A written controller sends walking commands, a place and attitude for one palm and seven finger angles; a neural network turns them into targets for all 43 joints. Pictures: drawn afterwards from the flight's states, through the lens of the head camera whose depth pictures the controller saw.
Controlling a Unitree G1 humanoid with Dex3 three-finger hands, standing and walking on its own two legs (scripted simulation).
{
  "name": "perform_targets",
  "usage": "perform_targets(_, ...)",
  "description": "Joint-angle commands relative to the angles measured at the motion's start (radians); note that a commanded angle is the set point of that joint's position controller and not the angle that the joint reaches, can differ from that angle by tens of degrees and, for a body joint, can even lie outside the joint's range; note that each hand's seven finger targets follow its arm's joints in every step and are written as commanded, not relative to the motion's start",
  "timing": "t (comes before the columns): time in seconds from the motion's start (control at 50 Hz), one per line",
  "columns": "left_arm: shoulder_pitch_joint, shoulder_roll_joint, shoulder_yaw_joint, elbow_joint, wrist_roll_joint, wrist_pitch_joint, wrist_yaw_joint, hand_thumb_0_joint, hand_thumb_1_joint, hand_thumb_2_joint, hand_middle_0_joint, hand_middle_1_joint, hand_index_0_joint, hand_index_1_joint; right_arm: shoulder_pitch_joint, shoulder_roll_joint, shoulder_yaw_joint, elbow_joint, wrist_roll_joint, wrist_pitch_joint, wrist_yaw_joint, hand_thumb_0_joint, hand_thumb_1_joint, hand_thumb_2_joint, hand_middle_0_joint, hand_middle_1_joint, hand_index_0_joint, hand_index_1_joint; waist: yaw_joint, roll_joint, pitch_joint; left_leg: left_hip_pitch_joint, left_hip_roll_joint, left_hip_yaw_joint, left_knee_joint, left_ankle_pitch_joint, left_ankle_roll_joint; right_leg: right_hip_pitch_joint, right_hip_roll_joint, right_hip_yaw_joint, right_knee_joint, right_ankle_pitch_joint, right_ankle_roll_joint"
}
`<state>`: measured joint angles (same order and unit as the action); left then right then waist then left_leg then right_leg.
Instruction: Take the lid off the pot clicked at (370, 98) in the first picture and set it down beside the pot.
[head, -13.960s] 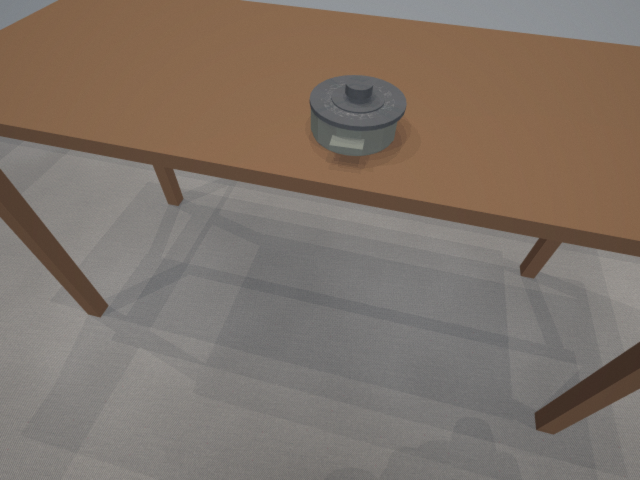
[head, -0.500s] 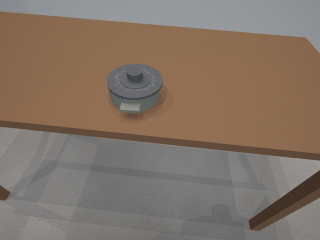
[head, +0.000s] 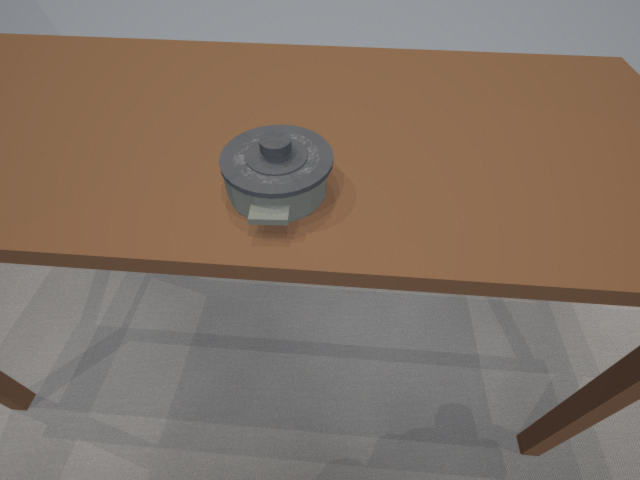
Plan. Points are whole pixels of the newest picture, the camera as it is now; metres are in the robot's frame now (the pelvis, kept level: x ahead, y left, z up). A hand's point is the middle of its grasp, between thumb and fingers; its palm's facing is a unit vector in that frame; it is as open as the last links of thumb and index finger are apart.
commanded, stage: look again from close up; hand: left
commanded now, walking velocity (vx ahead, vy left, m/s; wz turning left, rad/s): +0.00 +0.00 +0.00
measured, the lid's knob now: (275, 144) +0.50 +0.10 +0.16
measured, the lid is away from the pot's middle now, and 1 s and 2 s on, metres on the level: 0.00 0.00 0.00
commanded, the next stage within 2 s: lift the closed hand beside the body in 0.38 s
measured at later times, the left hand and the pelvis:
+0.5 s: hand out of the picture +0.02 +0.18 -0.18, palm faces +0.01 -0.98 -0.20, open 7.4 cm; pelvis +0.00 +0.00 +0.00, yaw +0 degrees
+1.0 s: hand out of the picture +0.10 +0.20 +0.05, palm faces +0.32 -0.89 -0.32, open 3.4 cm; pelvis -0.03 -0.03 +0.01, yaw +2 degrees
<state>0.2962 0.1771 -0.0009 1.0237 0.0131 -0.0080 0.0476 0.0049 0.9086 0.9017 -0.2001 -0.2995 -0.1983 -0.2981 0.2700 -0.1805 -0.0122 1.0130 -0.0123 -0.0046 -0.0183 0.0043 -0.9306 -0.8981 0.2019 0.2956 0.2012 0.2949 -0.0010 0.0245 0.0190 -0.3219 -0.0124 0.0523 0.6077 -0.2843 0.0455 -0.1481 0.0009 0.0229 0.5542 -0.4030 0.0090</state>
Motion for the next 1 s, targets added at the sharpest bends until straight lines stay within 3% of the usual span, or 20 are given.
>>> perform_targets(0.0, 0.057, 0.102, 0.012, -0.043, 0.001, -0.009, 0.007, 0.000, 0.900, 0.900, -0.200, -0.300, -0.200, -0.300, 0.009, -0.102, -0.018, -0.061, 0.003, -0.020, -0.001, 0.000, -0.900, -0.900, 0.200, 0.300, 0.200, 0.300, 0.004, -0.053, 0.053, 0.052, 0.105, -0.143, -0.141, 0.132, 0.013, -0.118, -0.055, 0.064, -0.103, 0.137, -0.061)
perform_targets(0.12, 0.056, 0.128, 0.018, -0.050, -0.003, -0.009, 0.004, 0.000, 0.900, 0.900, -0.200, -0.300, -0.200, -0.300, -0.001, -0.105, -0.021, -0.055, 0.005, -0.024, -0.004, 0.000, -0.900, -0.900, 0.200, 0.300, 0.200, 0.300, 0.010, -0.030, -0.019, 0.115, 0.113, -0.132, -0.124, 0.240, 0.016, -0.079, -0.058, 0.056, -0.089, 0.232, -0.051)
perform_targets(0.44, 0.040, 0.132, 0.022, -0.045, 0.000, -0.005, 0.001, 0.000, 0.900, 0.900, -0.200, -0.300, -0.200, -0.300, -0.049, -0.111, -0.027, -0.031, 0.007, -0.019, -0.008, 0.000, -0.900, -0.900, 0.200, 0.300, 0.200, 0.300, 0.011, -0.011, -0.012, 0.134, 0.114, -0.124, -0.121, 0.265, 0.010, -0.067, -0.074, 0.060, -0.118, 0.276, -0.040)
perform_targets(0.46, 0.103, 0.100, 0.017, -0.021, 0.017, -0.026, 0.032, 0.000, 0.900, 0.900, -0.200, -0.300, -0.200, -0.300, -0.079, -0.139, -0.023, -0.080, 0.005, -0.022, -0.005, 0.000, -0.900, -0.900, 0.200, 0.300, 0.200, 0.300, 0.008, 0.076, -0.008, 0.170, 0.125, -0.100, 0.022, 0.435, -0.008, -0.119, -0.108, 0.116, -0.140, 0.479, -0.038)
perform_targets(0.48, -0.478, 0.300, 0.075, -1.319, -0.091, -0.162, 0.052, 0.000, 0.900, 0.900, -0.244, -0.348, -0.244, -0.348, -0.015, -0.202, -0.026, -0.366, 0.061, -0.199, 0.005, 0.000, -0.900, -0.900, 0.200, 0.300, 0.200, 0.300, 0.029, 0.252, -0.468, 0.428, 0.043, -0.145, -0.149, 0.541, -0.063, -0.023, -0.046, -0.017, -0.079, 0.471, -0.046)
perform_targets(0.5, -0.089, 0.286, 0.093, -1.231, -0.012, -0.088, 0.099, 0.000, 0.900, 0.900, -0.288, -0.396, -0.288, -0.396, -0.078, -0.153, 0.012, -0.339, 0.052, -0.284, -0.032, 0.000, -0.900, -0.900, 0.200, 0.300, 0.200, 0.300, 0.057, 0.478, -0.532, 0.558, 0.083, -0.142, -0.149, 0.684, -0.094, -0.072, -0.031, -0.021, -0.049, 0.364, -0.069)
perform_targets(0.52, -0.046, 0.266, 0.104, -1.189, -0.044, -0.017, 0.146, 0.000, 0.900, 0.900, -0.332, -0.444, -0.332, -0.444, -0.102, -0.135, 0.002, -0.273, 0.065, -0.297, -0.037, 0.000, -0.900, -0.900, 0.200, 0.300, 0.200, 0.300, 0.044, 0.321, -0.434, 0.458, 0.081, -0.135, -0.152, 0.614, -0.105, -0.052, -0.009, -0.055, -0.043, 0.284, -0.050)
perform_targets(0.54, 0.218, 0.041, -0.004, -1.012, -0.043, 0.060, 0.143, 0.000, 0.900, 0.900, -0.376, -0.492, -0.376, -0.492, -0.122, -0.110, -0.001, -0.268, 0.077, -0.296, -0.028, 0.000, -0.900, -0.900, 0.200, 0.300, 0.200, 0.300, 0.030, 0.244, -0.300, 0.408, 0.064, -0.133, -0.183, 0.537, -0.082, -0.062, -0.013, -0.072, -0.094, 0.281, -0.044)
perform_targets(0.56, 0.226, 0.042, 0.007, -0.978, -0.029, 0.068, 0.139, 0.000, 0.900, 0.900, -0.420, -0.540, -0.420, -0.540, -0.132, -0.121, 0.002, -0.304, 0.057, -0.295, -0.013, 0.000, -0.900, -0.900, 0.200, 0.300, 0.200, 0.300, 0.026, 0.085, -0.175, 0.334, 0.058, -0.130, -0.199, 0.492, -0.063, -0.058, -0.009, -0.095, -0.130, 0.311, -0.037)
perform_targets(0.58, 0.382, -0.006, 0.000, -0.828, -0.009, 0.083, 0.120, 0.000, 0.900, 0.900, -0.464, -0.588, -0.464, -0.588, -0.142, -0.128, -0.029, -0.339, 0.048, -0.275, -0.006, 0.000, -0.900, -0.900, 0.200, 0.300, 0.200, 0.300, 0.034, -0.055, -0.071, 0.239, 0.054, -0.112, -0.195, 0.441, -0.045, -0.100, -0.003, -0.110, -0.160, 0.325, -0.029)
perform_targets(0.6, 0.421, 0.015, 0.023, -0.807, 0.000, 0.077, 0.098, 0.000, 0.900, 0.900, -0.508, -0.636, -0.508, -0.636, -0.151, -0.137, -0.046, -0.366, 0.043, -0.246, 0.004, 0.000, -0.900, -0.900, 0.200, 0.300, 0.200, 0.300, 0.038, -0.165, 0.013, 0.172, 0.056, -0.109, -0.202, 0.396, -0.038, -0.127, 0.001, -0.115, -0.175, 0.332, -0.026)
perform_targets(0.64, 0.567, 0.016, 0.047, -0.802, 0.004, 0.053, 0.059, 0.000, 0.900, 0.900, -0.596, -0.732, -0.596, -0.732, -0.201, -0.135, -0.065, -0.441, 0.046, -0.202, 0.015, 0.000, -0.900, -0.900, 0.200, 0.300, 0.200, 0.300, 0.058, -0.247, 0.078, 0.113, 0.052, -0.077, -0.202, 0.344, -0.037, -0.131, 0.000, -0.114, -0.187, 0.337, -0.024)
perform_targets(0.68, 0.486, 0.068, 0.081, -0.931, -0.005, 0.013, 0.022, 0.000, 0.900, 0.900, -0.684, -0.828, -0.684, -0.828, -0.230, -0.142, -0.060, -0.507, 0.048, -0.176, 0.015, 0.000, -0.900, -0.900, 0.200, 0.300, 0.200, 0.300, 0.056, -0.253, 0.101, 0.090, 0.040, -0.058, -0.209, 0.250, -0.034, -0.162, 0.003, -0.104, -0.197, 0.263, -0.018)
perform_targets(0.72, 0.314, 0.229, 0.188, -1.231, -0.022, -0.060, 0.028, 0.000, 0.900, 0.900, -0.772, -0.924, -0.772, -0.924, -0.241, -0.144, -0.049, -0.576, 0.044, -0.182, 0.006, 0.000, -0.900, -0.900, 0.200, 0.300, 0.200, 0.300, 0.050, -0.111, 0.007, 0.167, 0.035, -0.032, -0.203, 0.176, -0.030, -0.155, -0.009, -0.081, -0.227, 0.212, -0.013)
perform_targets(0.74, 0.246, 0.262, 0.208, -1.379, -0.027, -0.088, 0.034, 0.000, 0.900, 0.900, -0.816, -0.972, -0.816, -0.972, -0.236, -0.137, -0.036, -0.604, 0.035, -0.191, -0.005, 0.000, -0.900, -0.900, 0.200, 0.300, 0.200, 0.300, 0.051, 0.008, -0.054, 0.208, 0.028, -0.024, -0.207, 0.165, -0.029, -0.134, -0.012, -0.064, -0.231, 0.204, -0.015)
perform_targets(0.78, 0.240, 0.256, 0.218, -1.442, -0.041, -0.100, 0.043, 0.000, 0.900, 0.900, -0.904, -1.068, -0.904, -1.068, -0.218, -0.110, -0.011, -0.603, 0.025, -0.197, -0.025, 0.000, -0.900, -0.900, 0.200, 0.300, 0.200, 0.300, 0.052, 0.086, -0.081, 0.244, 0.022, -0.026, -0.212, 0.150, -0.023, -0.118, -0.009, -0.050, -0.238, 0.190, -0.019)
perform_targets(0.82, 0.247, 0.241, 0.219, -1.418, -0.047, -0.094, 0.044, 0.000, 0.900, 0.900, -0.992, -1.164, -0.992, -1.164, -0.205, -0.114, -0.010, -0.602, 0.021, -0.190, -0.035, 0.000, -0.900, -0.900, 0.200, 0.300, 0.200, 0.300, 0.034, 0.049, -0.060, 0.256, 0.024, -0.022, -0.194, 0.124, -0.020, -0.152, -0.001, -0.052, -0.272, 0.166, -0.016)
perform_targets(0.84, 0.265, 0.162, 0.153, -1.368, -0.053, -0.089, 0.034, 0.000, 0.900, 0.900, -1.036, -1.212, -1.036, -1.212, -0.206, -0.113, -0.004, -0.607, 0.020, -0.183, -0.038, 0.000, -0.900, -0.900, 0.200, 0.300, 0.200, 0.300, 0.017, 0.029, -0.005, 0.244, 0.019, -0.021, -0.194, 0.086, -0.020, -0.177, 0.001, -0.055, -0.283, 0.132, -0.012)
perform_targets(0.88, 0.254, 0.148, 0.133, -1.380, -0.055, -0.095, 0.022, 0.000, 0.900, 0.900, -1.124, -1.308, -1.124, -1.308, -0.201, -0.124, -0.007, -0.611, 0.020, -0.177, -0.044, 0.000, -0.900, -0.900, 0.200, 0.300, 0.200, 0.300, 0.015, 0.023, 0.026, 0.259, 0.014, -0.021, -0.193, 0.056, -0.013, -0.196, 0.001, -0.045, -0.305, 0.101, -0.008)
perform_targets(0.98, 0.274, 0.271, 0.253, -1.610, -0.065, -0.138, 0.030, 0.000, 0.900, 0.900, -1.300, -1.500, -1.300, -1.500, -0.227, -0.122, -0.004, -0.630, 0.010, -0.199, -0.061, 0.000, -0.900, -0.900, 0.200, 0.300, 0.200, 0.300, 0.055, 0.034, -0.042, 0.302, 0.013, -0.023, -0.197, 0.105, -0.008, -0.132, -0.008, -0.030, -0.319, 0.117, -0.013)
